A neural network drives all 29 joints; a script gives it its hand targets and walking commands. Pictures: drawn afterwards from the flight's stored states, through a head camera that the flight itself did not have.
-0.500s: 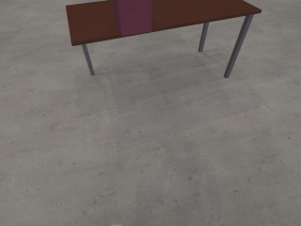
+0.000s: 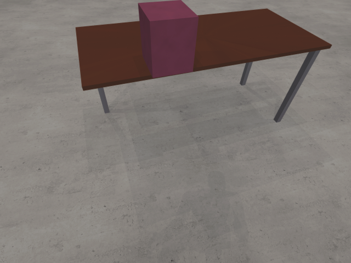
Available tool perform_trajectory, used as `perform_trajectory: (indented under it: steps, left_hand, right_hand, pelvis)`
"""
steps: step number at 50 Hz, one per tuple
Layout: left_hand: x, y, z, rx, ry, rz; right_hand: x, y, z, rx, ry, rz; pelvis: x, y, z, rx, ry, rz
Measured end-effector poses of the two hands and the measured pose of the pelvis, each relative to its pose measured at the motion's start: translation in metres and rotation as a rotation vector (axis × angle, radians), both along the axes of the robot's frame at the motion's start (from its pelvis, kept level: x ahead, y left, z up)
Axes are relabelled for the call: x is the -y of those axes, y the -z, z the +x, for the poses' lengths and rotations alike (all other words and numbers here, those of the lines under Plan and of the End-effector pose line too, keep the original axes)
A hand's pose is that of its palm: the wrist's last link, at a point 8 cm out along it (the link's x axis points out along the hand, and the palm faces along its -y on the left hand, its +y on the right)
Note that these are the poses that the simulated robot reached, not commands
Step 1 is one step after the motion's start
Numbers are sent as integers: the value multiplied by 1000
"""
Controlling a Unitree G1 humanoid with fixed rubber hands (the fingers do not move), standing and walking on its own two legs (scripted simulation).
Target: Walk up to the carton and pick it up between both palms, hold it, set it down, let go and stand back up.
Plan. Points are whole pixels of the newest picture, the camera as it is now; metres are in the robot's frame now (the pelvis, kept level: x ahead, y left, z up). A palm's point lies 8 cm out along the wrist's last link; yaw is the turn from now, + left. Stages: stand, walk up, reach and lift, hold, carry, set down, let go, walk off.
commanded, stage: walk up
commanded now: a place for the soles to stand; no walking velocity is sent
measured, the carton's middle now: (166, 39) +1.03 +0.05 +0.03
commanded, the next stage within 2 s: none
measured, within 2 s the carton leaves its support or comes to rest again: neither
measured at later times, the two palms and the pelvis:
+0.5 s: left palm (116, 196) +0.33 +0.17 -0.11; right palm (290, 248) +0.20 -0.30 -0.14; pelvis +0.26 -0.06 +0.00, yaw -2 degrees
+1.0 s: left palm (94, 179) +0.40 +0.26 -0.15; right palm (232, 150) +0.52 -0.21 -0.14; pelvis +0.47 +0.03 -0.02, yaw +1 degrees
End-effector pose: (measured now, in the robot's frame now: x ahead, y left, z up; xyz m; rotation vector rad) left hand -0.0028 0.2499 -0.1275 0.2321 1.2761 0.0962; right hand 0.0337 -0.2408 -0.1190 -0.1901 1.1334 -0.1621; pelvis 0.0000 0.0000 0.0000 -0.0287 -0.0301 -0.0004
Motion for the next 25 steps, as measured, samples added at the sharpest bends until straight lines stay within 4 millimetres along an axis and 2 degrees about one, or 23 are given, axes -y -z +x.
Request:
perform_trajectory:
  steps: [3,6,9,12,17,19,22,25]
  left_hand:
    - [-6,-12,68,113,37,6]
    - [-3,-15,124,177,51,-2]
    - [11,-12,168,190,73,-17]
    - [31,-6,212,184,113,-28]
    - [71,7,290,192,173,-22]
    - [83,7,315,215,170,-11]
    - [86,-2,331,234,79,2]
    - [80,-20,330,211,-2,28]
  right_hand:
    - [2,-7,-10,-78,39,-3]
    - [4,-8,-14,-156,73,3]
    - [7,-4,-7,-208,103,15]
    - [9,4,11,-239,114,39]
    - [20,30,49,-314,104,86]
    - [28,39,70,-353,81,96]
    - [42,36,113,-349,45,92]
    - [61,22,170,-279,8,63]
  pelvis:
    - [1,-8,29,7,-8,-6]
    - [5,-9,59,7,-10,10]
    - [11,-6,92,6,2,28]
    - [20,0,125,4,13,48]
    - [41,20,184,-7,25,67]
    - [47,24,202,-4,32,36]
    - [57,17,228,13,26,65]
    - [61,0,258,24,24,87]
